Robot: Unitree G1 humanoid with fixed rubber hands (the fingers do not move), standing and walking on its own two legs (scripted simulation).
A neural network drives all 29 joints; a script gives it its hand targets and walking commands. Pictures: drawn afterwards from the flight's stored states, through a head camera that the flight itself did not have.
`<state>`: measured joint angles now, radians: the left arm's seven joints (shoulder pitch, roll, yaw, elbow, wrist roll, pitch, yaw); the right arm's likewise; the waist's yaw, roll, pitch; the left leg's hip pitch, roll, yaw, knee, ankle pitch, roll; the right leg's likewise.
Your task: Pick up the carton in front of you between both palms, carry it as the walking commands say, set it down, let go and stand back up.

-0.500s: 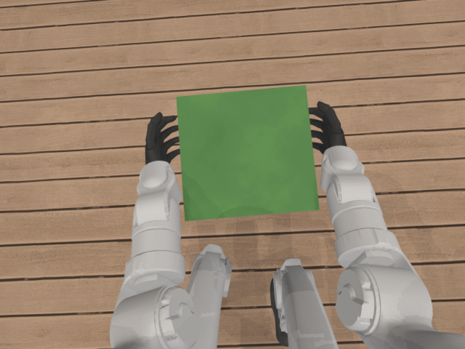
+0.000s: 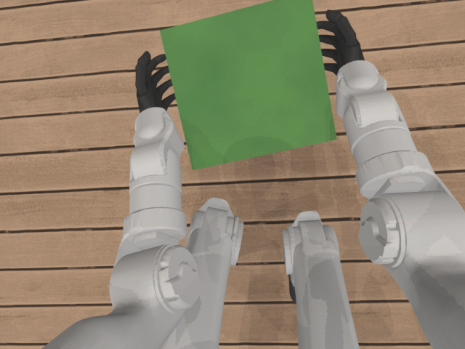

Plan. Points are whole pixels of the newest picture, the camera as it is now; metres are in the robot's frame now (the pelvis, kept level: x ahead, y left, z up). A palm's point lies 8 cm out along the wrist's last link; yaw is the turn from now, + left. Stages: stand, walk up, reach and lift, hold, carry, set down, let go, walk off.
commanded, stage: set down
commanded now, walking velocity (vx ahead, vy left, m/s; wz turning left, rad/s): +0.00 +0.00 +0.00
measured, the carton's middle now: (249, 97) +0.50 +0.05 -0.21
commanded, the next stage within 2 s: none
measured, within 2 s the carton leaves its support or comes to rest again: rests again in 1.06 s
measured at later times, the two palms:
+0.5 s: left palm (169, 111) +0.47 +0.20 -0.22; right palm (321, 73) +0.56 -0.08 -0.24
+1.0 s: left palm (169, 111) +0.47 +0.20 -0.24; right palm (320, 76) +0.56 -0.08 -0.25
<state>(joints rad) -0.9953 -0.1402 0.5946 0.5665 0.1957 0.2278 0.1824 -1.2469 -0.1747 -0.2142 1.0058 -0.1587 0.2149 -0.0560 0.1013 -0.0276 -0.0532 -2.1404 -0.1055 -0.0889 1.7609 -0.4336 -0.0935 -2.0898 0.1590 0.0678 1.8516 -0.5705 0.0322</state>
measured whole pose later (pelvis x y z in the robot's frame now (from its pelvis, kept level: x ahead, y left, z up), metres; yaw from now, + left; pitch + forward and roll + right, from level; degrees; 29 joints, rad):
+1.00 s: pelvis +0.00 -0.01 -0.08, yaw +2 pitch +42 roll +6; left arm -1.24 0.00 0.66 0.85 0.13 0.16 0.10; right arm -1.54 -0.30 -0.03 1.28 -0.10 0.16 -0.04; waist 0.15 0.01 0.20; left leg -2.29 -0.08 -0.04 2.05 -0.50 -0.12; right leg -2.27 0.14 0.04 2.17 -0.63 -0.01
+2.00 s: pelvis -0.01 +0.00 -0.07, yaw +3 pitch +39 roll +4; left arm -1.13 0.09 0.29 0.77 -0.21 0.10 0.23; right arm -1.50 -0.51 0.11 1.12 0.13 0.16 0.00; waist 0.17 0.01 0.24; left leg -2.22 -0.05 0.01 2.00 -0.46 -0.05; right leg -2.18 0.03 0.02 2.12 -0.62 -0.02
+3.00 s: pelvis +0.04 +0.00 +0.19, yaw -1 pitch +43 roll +1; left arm -0.66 0.00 0.35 0.52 0.05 0.15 0.06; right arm -1.02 -0.31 -0.21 0.91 -0.14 0.18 0.05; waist 0.16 -0.02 -0.10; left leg -1.50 -0.01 -0.02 1.02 -0.27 -0.03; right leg -1.48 0.07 0.05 1.09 -0.36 -0.01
